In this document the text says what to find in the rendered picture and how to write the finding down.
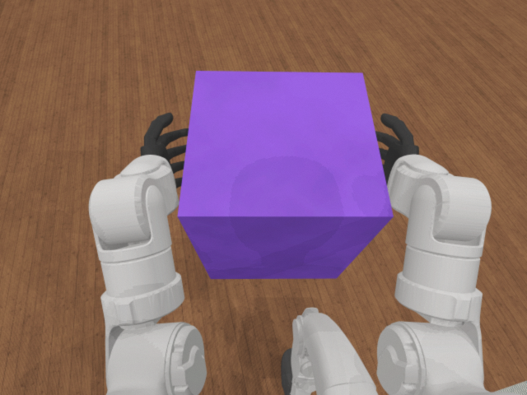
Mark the robot left hand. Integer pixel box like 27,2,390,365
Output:
140,113,189,188

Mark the left robot upper arm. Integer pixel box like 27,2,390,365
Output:
106,322,207,395

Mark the robot left forearm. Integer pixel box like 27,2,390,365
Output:
89,155,184,389

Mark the robot right hand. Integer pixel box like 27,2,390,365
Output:
375,114,419,184

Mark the carton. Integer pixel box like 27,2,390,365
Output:
178,71,394,279

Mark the robot right forearm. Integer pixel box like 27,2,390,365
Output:
387,155,492,381

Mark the right robot shin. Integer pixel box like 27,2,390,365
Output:
290,308,319,395

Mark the right robot thigh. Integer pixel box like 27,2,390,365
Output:
292,313,378,395

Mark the right robot upper arm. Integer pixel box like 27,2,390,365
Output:
376,321,521,395

